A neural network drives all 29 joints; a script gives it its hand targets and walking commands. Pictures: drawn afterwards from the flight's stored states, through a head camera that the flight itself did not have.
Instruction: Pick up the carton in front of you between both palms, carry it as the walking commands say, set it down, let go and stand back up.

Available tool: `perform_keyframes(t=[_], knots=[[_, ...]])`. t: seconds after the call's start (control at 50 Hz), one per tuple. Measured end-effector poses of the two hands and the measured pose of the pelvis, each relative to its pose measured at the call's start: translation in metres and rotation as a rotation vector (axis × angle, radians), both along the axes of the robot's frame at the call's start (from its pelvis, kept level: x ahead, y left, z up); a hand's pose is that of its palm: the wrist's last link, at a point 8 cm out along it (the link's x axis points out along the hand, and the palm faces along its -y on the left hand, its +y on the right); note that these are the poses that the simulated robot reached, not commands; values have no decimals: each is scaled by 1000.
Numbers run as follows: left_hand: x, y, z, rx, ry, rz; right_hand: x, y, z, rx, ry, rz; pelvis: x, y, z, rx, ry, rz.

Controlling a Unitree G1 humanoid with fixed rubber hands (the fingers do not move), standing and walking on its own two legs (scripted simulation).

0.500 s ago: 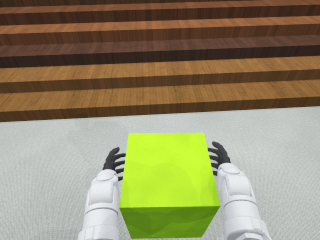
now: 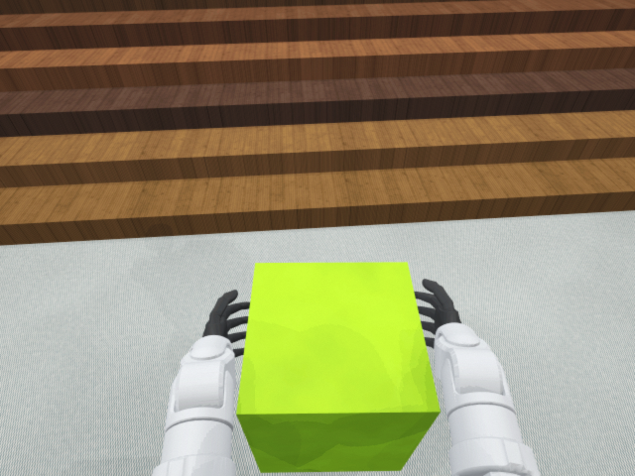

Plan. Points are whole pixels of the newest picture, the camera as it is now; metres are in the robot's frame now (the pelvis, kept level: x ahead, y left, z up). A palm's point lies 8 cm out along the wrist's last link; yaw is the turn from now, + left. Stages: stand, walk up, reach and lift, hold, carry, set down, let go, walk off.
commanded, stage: reach and lift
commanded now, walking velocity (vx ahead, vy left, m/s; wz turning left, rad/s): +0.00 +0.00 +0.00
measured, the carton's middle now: (331, 371) +0.29 +0.00 -0.05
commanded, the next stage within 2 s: hold in 0.30 s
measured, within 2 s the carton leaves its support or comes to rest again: neither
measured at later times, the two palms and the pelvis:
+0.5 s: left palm (216, 344) +0.28 +0.15 +0.05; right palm (455, 331) +0.29 -0.15 +0.06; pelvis +0.00 +0.00 +0.00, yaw +0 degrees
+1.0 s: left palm (241, 289) +0.34 +0.12 +0.09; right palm (472, 283) +0.34 -0.18 +0.09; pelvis +0.06 -0.02 +0.00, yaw -1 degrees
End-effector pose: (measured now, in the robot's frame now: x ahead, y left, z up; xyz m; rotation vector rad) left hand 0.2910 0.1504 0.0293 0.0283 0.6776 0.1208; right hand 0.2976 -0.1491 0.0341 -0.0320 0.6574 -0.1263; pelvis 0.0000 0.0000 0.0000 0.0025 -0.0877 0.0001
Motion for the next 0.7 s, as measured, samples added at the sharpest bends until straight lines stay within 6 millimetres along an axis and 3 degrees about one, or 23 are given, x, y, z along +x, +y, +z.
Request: perform_keyframes(t=[0.32,0.48,0.7], knots=[[-3,-2,7,6,-3,3,-1,-2,7,-3,-3,10,3,-3,1,0,-16,4],[-9,-4,22,6,-32,0,-9,-4,22,-1,-32,3,2,-4,2,0,-36,8],[-12,-5,21,-1,-14,-2,-14,-5,20,11,-14,-10,-5,-3,-1,3,7,-10]])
